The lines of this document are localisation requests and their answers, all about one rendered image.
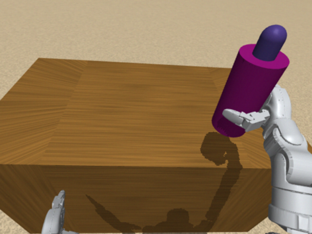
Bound right robot hand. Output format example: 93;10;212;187
222;84;292;132

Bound right robot arm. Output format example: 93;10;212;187
262;118;312;234

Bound bottle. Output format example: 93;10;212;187
212;25;290;137

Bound left robot hand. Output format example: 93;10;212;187
41;190;79;234

